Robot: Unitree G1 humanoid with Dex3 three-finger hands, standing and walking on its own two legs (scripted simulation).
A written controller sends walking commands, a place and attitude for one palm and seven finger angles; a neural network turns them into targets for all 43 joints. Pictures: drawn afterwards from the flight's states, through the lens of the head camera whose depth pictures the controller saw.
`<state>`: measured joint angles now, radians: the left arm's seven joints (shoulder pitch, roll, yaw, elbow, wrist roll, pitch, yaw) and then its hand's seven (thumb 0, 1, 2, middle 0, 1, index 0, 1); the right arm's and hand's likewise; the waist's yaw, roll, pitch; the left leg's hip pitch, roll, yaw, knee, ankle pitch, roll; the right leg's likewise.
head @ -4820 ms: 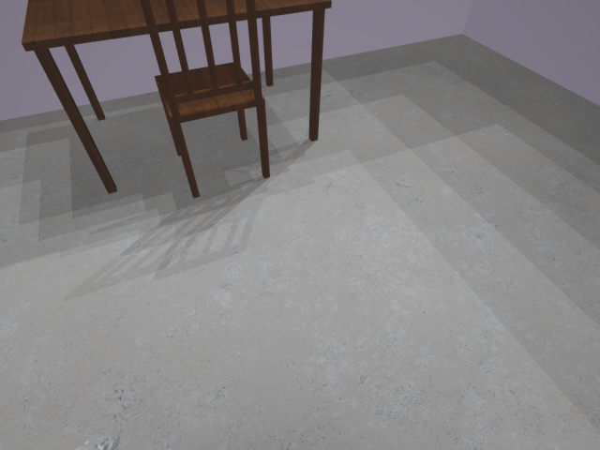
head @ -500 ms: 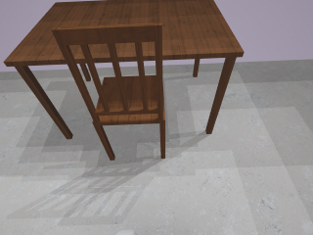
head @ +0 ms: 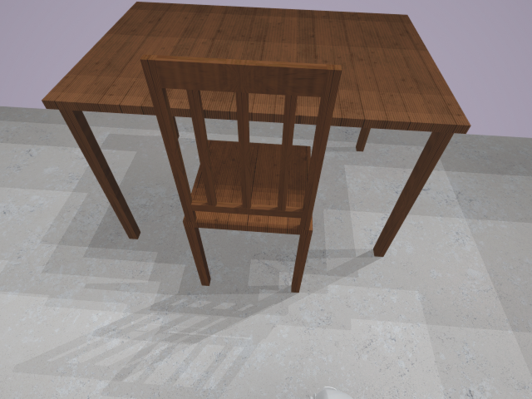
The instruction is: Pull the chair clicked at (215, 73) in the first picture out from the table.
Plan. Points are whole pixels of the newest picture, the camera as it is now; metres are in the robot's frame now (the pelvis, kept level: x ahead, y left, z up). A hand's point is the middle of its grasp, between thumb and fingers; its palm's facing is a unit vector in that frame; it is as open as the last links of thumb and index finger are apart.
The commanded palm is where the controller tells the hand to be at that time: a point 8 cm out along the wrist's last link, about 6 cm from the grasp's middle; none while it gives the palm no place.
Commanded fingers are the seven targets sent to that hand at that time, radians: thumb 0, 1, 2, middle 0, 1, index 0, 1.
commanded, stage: take the last steps up to it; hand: left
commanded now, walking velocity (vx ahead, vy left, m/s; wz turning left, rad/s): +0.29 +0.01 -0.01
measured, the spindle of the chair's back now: (244, 158) +0.65 +0.10 -0.06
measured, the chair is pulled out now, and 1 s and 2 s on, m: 0.00 0.00 0.00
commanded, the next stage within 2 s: come to a stop and stand still in 0.38 s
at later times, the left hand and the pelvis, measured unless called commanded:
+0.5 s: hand (182, 390) +0.17 +0.16 -0.17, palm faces +0.07 -0.98 -0.17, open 7.3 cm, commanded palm none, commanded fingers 0.00 0.90 0.90 -0.20 -0.30 -0.20 -0.30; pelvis +0.16 -0.01 +0.00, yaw +1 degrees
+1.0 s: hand (166, 367) +0.20 +0.20 -0.18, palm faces -0.01 -0.97 -0.25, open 7.3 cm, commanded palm none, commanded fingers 0.00 0.90 0.90 -0.20 -0.30 -0.20 -0.30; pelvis +0.17 +0.00 +0.00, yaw -2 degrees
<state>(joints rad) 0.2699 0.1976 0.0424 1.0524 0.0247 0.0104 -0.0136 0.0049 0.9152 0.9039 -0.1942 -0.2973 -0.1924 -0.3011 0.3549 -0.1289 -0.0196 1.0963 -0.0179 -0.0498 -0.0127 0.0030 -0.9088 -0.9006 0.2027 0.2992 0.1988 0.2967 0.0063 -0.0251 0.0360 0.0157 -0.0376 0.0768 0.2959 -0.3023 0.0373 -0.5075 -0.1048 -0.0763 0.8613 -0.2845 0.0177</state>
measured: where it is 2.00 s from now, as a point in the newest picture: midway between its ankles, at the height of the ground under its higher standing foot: outside the picture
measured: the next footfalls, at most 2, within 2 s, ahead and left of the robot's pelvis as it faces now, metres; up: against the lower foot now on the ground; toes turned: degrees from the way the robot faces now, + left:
right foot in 0.12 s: +0.17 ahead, -0.12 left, +0.00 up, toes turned -7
left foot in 0.56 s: +0.23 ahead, +0.11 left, +0.00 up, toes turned +0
